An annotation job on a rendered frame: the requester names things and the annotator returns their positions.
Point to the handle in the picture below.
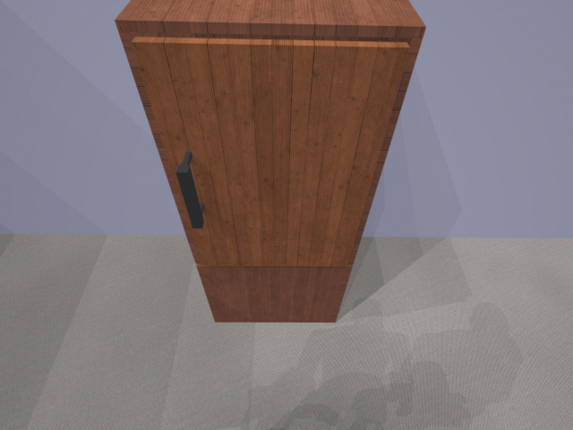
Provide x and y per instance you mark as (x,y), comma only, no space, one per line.
(194,207)

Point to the cupboard door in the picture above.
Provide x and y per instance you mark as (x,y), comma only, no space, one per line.
(285,136)

